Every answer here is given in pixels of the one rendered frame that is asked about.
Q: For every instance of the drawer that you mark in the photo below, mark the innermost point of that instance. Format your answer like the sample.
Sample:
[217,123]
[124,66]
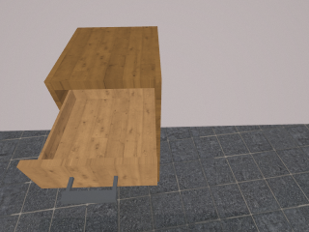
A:
[99,134]

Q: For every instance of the cabinet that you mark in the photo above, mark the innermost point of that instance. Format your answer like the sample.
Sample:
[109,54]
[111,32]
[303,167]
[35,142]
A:
[110,58]

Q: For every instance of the handle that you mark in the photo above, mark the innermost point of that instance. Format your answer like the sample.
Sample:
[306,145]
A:
[90,196]

